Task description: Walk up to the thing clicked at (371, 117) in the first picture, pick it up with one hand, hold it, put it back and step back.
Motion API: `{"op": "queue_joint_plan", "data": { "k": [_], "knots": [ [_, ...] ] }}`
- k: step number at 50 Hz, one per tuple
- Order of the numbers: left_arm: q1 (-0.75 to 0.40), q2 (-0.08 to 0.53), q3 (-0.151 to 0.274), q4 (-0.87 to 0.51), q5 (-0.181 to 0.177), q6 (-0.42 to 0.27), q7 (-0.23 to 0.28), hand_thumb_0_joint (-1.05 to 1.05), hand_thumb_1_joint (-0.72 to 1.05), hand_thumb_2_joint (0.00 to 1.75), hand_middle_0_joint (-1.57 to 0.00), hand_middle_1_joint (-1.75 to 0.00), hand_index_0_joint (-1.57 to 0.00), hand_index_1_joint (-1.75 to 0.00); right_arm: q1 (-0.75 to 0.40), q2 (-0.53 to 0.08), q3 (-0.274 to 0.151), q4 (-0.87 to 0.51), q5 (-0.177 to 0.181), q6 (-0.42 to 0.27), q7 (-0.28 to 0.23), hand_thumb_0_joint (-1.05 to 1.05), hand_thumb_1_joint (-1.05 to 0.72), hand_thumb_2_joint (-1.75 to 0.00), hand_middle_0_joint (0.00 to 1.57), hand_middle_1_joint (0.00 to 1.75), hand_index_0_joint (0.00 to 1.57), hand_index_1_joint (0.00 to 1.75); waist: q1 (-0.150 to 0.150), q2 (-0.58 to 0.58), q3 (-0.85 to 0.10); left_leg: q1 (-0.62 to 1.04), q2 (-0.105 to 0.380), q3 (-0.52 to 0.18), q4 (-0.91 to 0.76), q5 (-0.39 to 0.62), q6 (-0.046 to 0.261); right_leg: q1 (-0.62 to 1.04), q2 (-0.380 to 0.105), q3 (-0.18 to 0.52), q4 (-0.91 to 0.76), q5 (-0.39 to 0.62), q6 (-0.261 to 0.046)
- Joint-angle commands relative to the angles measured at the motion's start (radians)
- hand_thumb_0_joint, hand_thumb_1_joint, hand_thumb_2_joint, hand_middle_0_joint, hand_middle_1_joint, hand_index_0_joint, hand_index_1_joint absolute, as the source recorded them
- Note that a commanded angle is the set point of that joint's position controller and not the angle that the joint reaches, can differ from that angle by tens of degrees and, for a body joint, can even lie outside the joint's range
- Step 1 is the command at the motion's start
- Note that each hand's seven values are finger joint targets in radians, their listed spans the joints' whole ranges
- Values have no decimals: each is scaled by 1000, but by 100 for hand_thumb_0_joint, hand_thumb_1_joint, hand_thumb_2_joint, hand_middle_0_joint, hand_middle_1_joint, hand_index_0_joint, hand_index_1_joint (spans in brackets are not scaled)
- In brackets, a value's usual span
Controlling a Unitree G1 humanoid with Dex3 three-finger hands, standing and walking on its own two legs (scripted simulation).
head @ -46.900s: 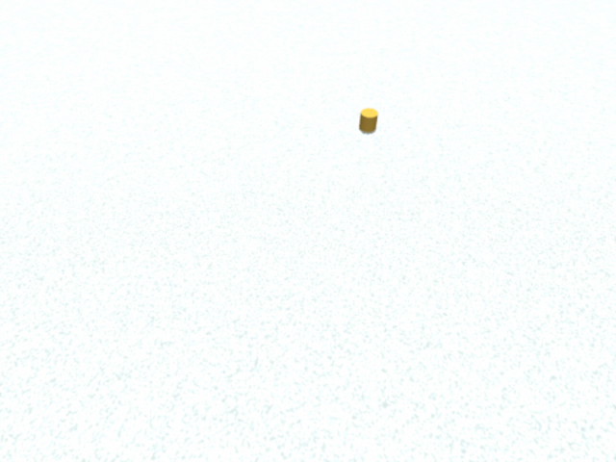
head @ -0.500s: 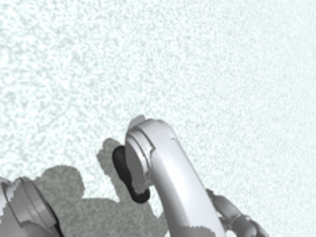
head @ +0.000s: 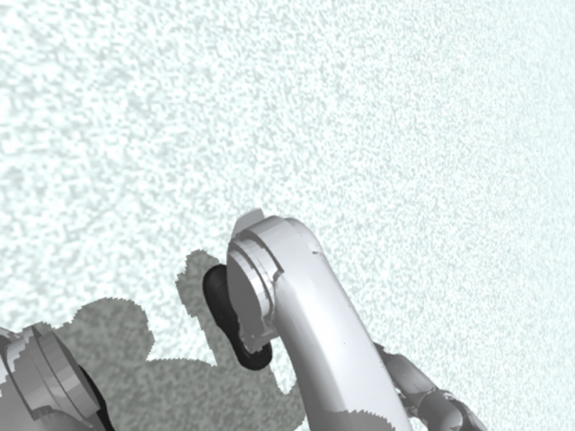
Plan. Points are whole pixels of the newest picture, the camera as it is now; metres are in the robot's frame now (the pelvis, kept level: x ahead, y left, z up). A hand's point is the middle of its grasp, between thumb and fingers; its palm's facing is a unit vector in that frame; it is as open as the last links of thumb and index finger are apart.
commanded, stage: rest palm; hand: left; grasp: from above
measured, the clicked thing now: out of the picture +0.53 +0.39 -0.27
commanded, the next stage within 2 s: none
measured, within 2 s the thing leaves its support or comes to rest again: neither
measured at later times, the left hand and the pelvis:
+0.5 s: hand out of the picture +0.49 +0.38 -0.23, palm faces -0.43 -0.17 -0.89, open 13.4 cm; pelvis +0.00 +0.00 +0.00, yaw +0 degrees
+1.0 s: hand out of the picture +0.49 +0.38 -0.23, palm faces -0.42 -0.16 -0.89, open 13.4 cm; pelvis +0.00 +0.00 +0.00, yaw +0 degrees
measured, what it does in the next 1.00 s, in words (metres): stands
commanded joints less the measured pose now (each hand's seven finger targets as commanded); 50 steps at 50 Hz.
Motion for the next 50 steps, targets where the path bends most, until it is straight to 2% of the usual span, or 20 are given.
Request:
{"op": "queue_joint_plan", "data": {
  "k": [1,3,6,8,10,13,14,15,18,24,27,29,32,35,37,38,44,45,46,50],
  "knots": [
    [-230,259,19,-155,-17,4,23,0,-49,104,-9,-111,-9,-111,193,-341,-97,23,0,17,-12,0,-91,-90,20,30,20,30,-45,645,-654,593,60,96,-244,290,-2,326,16,-119,-180,237,-92],
    [-213,249,17,-136,-29,3,20,0,-48,104,-9,-111,-9,-110,194,-335,-90,25,-2,17,-13,0,-91,-90,20,30,20,30,-50,614,-652,557,57,105,-236,278,4,358,18,-118,-186,241,-87],
    [-243,281,26,-187,-27,-3,18,0,-48,104,-9,-111,-9,-110,207,-341,-94,32,-1,18,-16,0,-90,-90,20,30,20,30,-45,631,-685,566,59,108,-233,294,6,387,17,-113,-184,259,-84],
    [-234,265,21,-173,-29,-7,18,0,-48,105,-9,-111,-9,-111,205,-350,-103,31,-2,21,-17,0,-90,-90,20,30,20,30,-51,631,-676,588,60,97,-242,311,0,355,17,-124,-179,260,-88],
    [-195,233,11,-127,-30,-5,10,0,-49,104,-8,-111,-8,-111,201,-331,-87,30,-1,23,-14,0,-91,-90,20,30,20,30,-54,615,-629,576,61,91,-239,298,-2,321,15,-123,-182,239,-91],
    [-262,272,25,-212,-31,-19,16,0,-49,105,-9,-110,-9,-110,193,-358,-106,23,-4,26,-19,0,-90,-90,20,30,20,30,-49,660,-673,600,61,94,-242,322,-7,348,13,-125,-180,266,-92],
    [-230,273,23,-171,-21,-14,16,0,-49,106,-9,-112,-9,-111,207,-341,-96,36,-4,28,-17,0,-91,-90,20,30,20,30,-40,655,-681,605,61,96,-244,320,-2,359,16,-124,-176,264,-89],
    [-230,262,20,-172,-24,-15,17,0,-48,105,-9,-111,-9,-111,201,-353,-107,26,-3,29,-17,0,-90,-90,20,30,20,30,-43,637,-669,590,59,96,-238,318,-1,344,18,-126,-179,262,-92],
    [-221,234,11,-159,-21,-13,12,0,-47,104,-8,-112,-9,-111,219,-339,-94,47,-7,32,-13,0,-90,-90,20,30,20,30,-59,656,-647,622,64,87,-240,358,-9,318,15,-128,-178,271,-93],
    [-232,278,34,-192,-17,-13,19,0,-48,104,-8,-111,-9,-111,212,-353,-97,31,-8,35,-14,0,-90,-90,20,30,20,30,-46,668,-654,624,64,89,-242,367,-11,331,10,-124,-175,281,-94],
    [-225,256,21,-164,-18,-14,21,0,-48,100,-8,-111,-8,-109,204,-347,-101,24,-9,37,-14,0,-90,-90,20,30,20,30,-51,644,-659,592,61,97,-246,320,-2,347,17,-123,-181,260,-91],
    [-206,239,19,-139,-24,-10,16,0,-46,103,-8,-113,-9,-111,206,-342,-93,27,-7,33,-14,0,-90,-90,20,30,20,30,-56,619,-620,568,58,97,-240,292,-2,321,14,-125,-183,238,-95],
    [-225,244,6,-155,-31,-16,17,0,-47,105,-9,-112,-10,-112,194,-347,-101,27,-6,29,-18,0,-90,-90,20,30,20,30,-51,617,-648,564,59,101,-241,267,4,347,20,-121,-188,229,-89],
    [-240,248,9,-185,-32,-16,17,0,-46,105,-9,-112,-9,-112,202,-343,-96,36,-6,25,-17,0,-90,-90,20,30,20,30,-56,629,-656,559,58,103,-240,281,3,364,16,-121,-184,249,-86],
    [-200,225,0,-125,-34,-13,14,0,-47,106,-9,-112,-9,-111,192,-331,-82,38,-5,25,-17,0,-90,-90,20,30,20,30,-57,604,-627,556,60,95,-238,276,-1,336,15,-126,-186,230,-91],
    [-217,239,11,-169,-35,-17,14,0,-47,104,-9,-111,-9,-111,199,-338,-83,39,-7,25,-18,0,-90,-90,20,30,20,30,-56,617,-639,581,62,92,-237,295,-2,327,13,-123,-186,243,-88],
    [-221,266,25,-158,-29,-11,22,0,-47,104,-8,-112,-9,-111,195,-346,-93,38,-5,26,-21,0,-90,-90,20,30,20,30,-44,640,-659,581,61,96,-238,296,-5,334,14,-124,-178,245,-94],
    [-248,278,32,-211,-31,-16,23,0,-48,102,-8,-110,-8,-109,192,-355,-101,34,-7,27,-21,0,-90,-90,20,30,20,30,-45,653,-683,607,64,93,-239,317,-5,339,13,-126,-178,261,-90],
    [-223,264,24,-164,-25,-9,21,0,-48,101,-7,-109,-8,-109,202,-350,-101,38,-6,27,-21,0,-90,-90,20,30,20,30,-47,652,-668,612,64,87,-244,317,-8,326,13,-128,-171,253,-94],
    [-244,238,11,-192,-27,-5,21,0,-47,100,-8,-110,-8,-108,208,-348,-106,40,-4,21,-17,0,-90,-90,20,30,20,30,-56,665,-655,608,62,94,-238,334,-6,320,12,-123,-174,270,-92]
  ]
}}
